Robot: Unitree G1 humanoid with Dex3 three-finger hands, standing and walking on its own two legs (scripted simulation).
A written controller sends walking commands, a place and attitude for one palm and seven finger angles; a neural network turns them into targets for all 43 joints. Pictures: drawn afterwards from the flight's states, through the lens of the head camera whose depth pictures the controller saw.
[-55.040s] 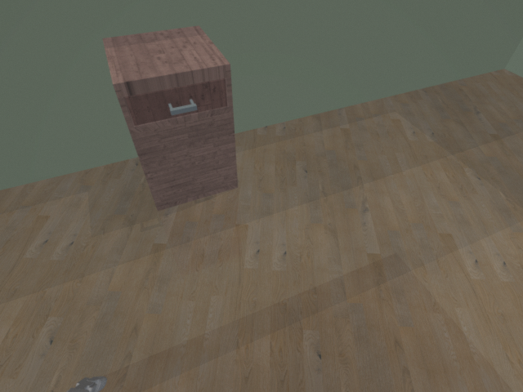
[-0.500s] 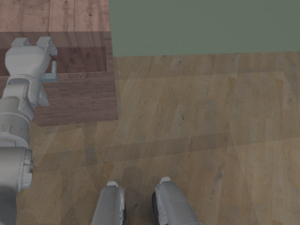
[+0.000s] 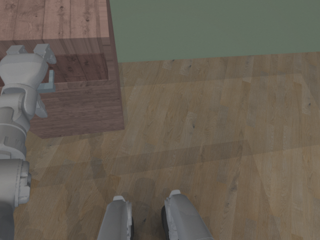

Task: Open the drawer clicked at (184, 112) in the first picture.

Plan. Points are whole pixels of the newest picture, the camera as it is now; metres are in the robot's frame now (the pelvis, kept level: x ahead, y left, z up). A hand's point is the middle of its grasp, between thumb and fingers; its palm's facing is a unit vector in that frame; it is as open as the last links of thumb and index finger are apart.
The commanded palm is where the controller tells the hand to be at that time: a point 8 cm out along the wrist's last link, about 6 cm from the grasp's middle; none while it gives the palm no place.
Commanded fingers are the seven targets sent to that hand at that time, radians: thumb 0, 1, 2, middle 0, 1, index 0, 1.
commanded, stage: move the hooked fingers above the handle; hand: left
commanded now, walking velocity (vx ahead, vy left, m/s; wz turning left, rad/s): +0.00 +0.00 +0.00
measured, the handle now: (34, 82) +0.55 +0.31 -0.07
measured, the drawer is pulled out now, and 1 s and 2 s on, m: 0.00 0.00 0.00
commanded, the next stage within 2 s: lower the fingers behind the handle in 0.90 s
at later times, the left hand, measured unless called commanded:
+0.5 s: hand (32, 82) +0.51 +0.28 -0.01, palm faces -0.06 -0.04 -1.00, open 13.7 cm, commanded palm +0.51 +0.27 +0.03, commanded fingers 0.00 -0.50 0.30 -0.30 -1.20 -0.30 -1.20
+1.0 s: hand (31, 83) +0.51 +0.29 -0.02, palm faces -0.07 -0.03 -1.00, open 13.7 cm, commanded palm +0.51 +0.26 +0.03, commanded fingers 0.00 -0.50 0.30 -0.30 -1.20 -0.30 -1.20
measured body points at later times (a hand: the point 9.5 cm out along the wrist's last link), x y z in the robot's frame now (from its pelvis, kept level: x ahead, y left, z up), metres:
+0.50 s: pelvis +0.00 +0.01 +0.00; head +0.17 +0.04 +0.42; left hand +0.51 +0.28 +0.04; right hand +0.03 -0.27 -0.11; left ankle +0.02 +0.09 -0.61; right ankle +0.04 -0.13 -0.61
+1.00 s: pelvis +0.00 +0.01 +0.00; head +0.17 +0.04 +0.42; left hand +0.51 +0.28 +0.04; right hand +0.02 -0.26 -0.11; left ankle +0.02 +0.09 -0.61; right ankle +0.04 -0.13 -0.61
